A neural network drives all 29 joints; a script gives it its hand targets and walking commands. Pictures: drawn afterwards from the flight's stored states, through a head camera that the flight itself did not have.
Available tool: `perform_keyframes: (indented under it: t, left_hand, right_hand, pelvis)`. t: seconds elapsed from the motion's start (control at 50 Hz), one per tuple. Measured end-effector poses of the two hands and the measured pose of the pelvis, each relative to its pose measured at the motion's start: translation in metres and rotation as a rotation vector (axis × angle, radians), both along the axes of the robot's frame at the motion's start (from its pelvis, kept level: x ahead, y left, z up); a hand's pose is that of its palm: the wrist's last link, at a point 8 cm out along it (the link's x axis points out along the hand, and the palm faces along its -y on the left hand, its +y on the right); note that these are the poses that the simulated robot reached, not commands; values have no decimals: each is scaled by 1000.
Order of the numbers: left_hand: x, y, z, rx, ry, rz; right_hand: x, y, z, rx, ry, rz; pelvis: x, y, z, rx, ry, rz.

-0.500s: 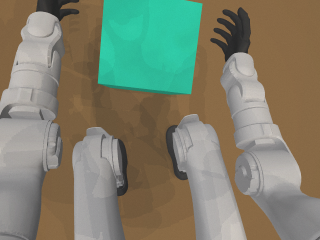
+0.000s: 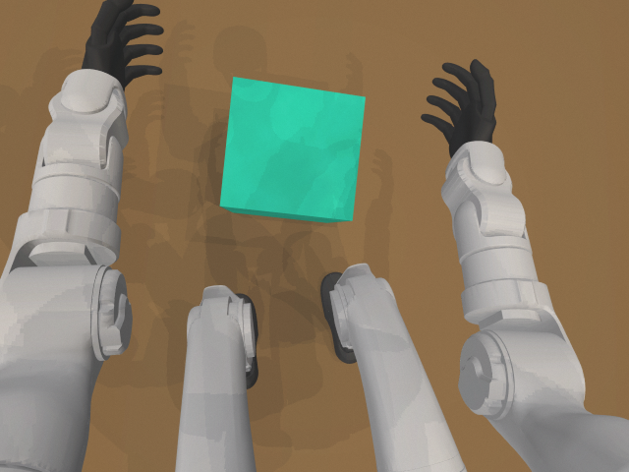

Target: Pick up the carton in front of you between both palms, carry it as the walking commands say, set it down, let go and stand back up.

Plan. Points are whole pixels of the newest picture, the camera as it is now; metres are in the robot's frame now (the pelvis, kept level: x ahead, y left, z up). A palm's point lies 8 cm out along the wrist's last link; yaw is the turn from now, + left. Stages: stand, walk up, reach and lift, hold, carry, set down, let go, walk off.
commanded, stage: set down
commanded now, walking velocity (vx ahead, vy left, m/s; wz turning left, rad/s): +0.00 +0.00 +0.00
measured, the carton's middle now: (288, 163) +0.48 -0.03 -0.41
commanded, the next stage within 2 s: let go in 0.26 s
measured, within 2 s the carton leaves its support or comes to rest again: neither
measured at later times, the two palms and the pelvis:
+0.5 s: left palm (7, 73) +0.49 +0.20 +0.02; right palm (551, 135) +0.41 -0.21 +0.03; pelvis +0.04 +0.00 +0.13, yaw +3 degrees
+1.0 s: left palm out of the picture +0.34 +0.21 +0.14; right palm out of the picture +0.29 -0.24 +0.16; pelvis +0.12 -0.02 +0.23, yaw +2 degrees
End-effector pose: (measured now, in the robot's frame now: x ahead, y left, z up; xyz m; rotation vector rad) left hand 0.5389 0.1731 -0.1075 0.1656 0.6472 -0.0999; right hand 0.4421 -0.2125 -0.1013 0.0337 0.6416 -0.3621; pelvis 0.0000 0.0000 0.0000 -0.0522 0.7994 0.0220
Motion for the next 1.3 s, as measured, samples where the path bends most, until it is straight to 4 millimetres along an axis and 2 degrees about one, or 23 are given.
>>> perform_keyframes:
  t: [0.22, 0.34, 0.4, 0.46, 0.52, 0.6, 0.66, 0.8, 1.0, 1.1, 1.22, 1.3]
  left_hand:
    - [0, 4, 71, 1, 8, -3]
    - [-6, 8, 99, 7, 18, 12]
    - [-15, 13, 111, 20, 20, 34]
    - [-34, 18, 122, 41, 27, 75]
    - [-62, 24, 134, 62, 44, 127]
    - [-101, 29, 153, 77, 65, 185]
    - [-123, 31, 169, 77, 72, 207]
    - [-155, 34, 204, 74, 75, 202]
    - [-201, 39, 244, 75, 90, 181]
    - [-228, 48, 262, 80, 101, 185]
    - [-258, 60, 276, 81, 121, 200]
    - [-272, 64, 280, 76, 132, 207]
  right_hand:
    - [-1, 1, 69, 0, -3, 6]
    - [-3, 2, 98, -8, 7, 28]
    - [-7, 5, 109, -19, 18, 70]
    - [-18, 7, 121, -35, 45, 131]
    - [-33, 5, 135, -51, 84, 204]
    - [-55, -3, 160, -69, 132, 287]
    - [-69, -12, 179, -78, 154, 330]
    - [-102, -26, 220, -79, 171, 355]
    - [-150, -29, 262, -67, 171, 323]
    - [-158, -26, 271, -66, 169, 334]
    - [-153, -19, 272, -65, 158, 360]
    - [-150, -16, 273, -68, 156, 373]
  pelvis:
    - [14, 3, 61, 6, -11, 5]
    - [22, 3, 89, 12, -28, 10]
    - [28, 3, 103, 18, -39, 13]
    - [35, 1, 118, 26, -61, 16]
    - [44, -1, 135, 34, -101, 20]
    - [56, -5, 158, 45, -178, 26]
    - [66, -8, 173, 50, -240, 28]
    - [89, -15, 199, 58, -376, 24]
    - [116, -15, 227, 59, -573, 10]
    - [122, -10, 235, 57, -668, 6]
    - [123, -5, 239, 60, -762, 8]
    - [120, -3, 239, 64, -814, 13]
